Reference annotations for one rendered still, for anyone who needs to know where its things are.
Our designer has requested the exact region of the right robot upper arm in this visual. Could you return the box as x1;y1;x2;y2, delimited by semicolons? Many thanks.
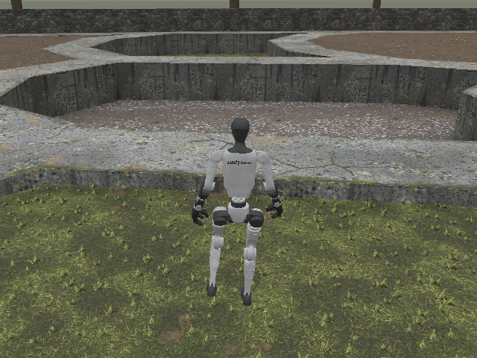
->
255;150;275;191

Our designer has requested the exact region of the left robot hand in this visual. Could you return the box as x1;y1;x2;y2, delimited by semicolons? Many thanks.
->
192;208;209;225

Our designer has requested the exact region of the right robot hand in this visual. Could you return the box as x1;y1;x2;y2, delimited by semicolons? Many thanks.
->
266;204;283;219

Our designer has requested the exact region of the robot left forearm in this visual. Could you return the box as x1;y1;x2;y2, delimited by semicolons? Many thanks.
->
194;179;210;211

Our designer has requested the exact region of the left robot upper arm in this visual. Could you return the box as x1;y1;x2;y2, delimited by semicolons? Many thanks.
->
203;150;224;191

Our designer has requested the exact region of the robot right foot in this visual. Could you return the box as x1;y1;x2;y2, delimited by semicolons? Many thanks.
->
241;286;252;306

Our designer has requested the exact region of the robot torso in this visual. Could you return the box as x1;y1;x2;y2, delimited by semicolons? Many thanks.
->
222;146;257;224

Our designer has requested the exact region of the robot right forearm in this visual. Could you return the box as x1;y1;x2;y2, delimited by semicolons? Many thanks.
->
268;180;282;207

